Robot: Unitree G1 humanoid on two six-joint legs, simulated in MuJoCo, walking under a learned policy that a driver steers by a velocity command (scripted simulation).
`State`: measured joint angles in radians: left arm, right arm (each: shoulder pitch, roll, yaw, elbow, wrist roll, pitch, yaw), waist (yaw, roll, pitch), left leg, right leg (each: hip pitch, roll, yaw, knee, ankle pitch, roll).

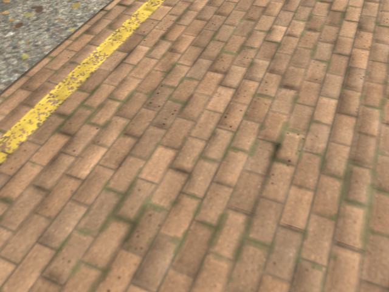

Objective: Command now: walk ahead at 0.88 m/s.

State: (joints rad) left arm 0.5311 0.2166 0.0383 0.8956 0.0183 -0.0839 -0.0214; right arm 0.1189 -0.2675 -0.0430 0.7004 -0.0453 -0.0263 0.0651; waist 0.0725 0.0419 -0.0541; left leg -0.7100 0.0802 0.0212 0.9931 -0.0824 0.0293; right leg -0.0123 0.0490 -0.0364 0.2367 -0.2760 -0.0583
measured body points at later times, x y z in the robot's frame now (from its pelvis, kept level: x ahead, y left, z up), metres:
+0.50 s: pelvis +0.42 +0.05 -0.01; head +0.43 +0.04 +0.44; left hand +0.60 +0.29 -0.12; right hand +0.36 -0.22 -0.14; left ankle +0.33 +0.11 -0.74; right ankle +0.56 -0.11 -0.66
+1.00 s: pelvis +0.89 -0.05 -0.01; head +0.93 -0.08 +0.44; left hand +0.98 +0.22 -0.13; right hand +1.03 -0.35 -0.07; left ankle +1.17 +0.00 -0.69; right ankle +0.76 -0.03 -0.74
